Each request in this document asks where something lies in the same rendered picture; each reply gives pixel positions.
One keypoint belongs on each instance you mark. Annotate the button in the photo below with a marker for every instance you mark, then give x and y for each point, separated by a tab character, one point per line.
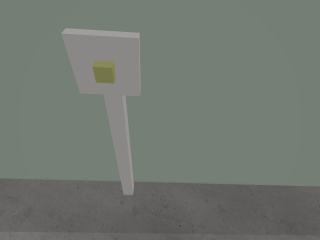
104	71

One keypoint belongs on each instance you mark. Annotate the panel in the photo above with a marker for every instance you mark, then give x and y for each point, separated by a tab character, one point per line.
84	47

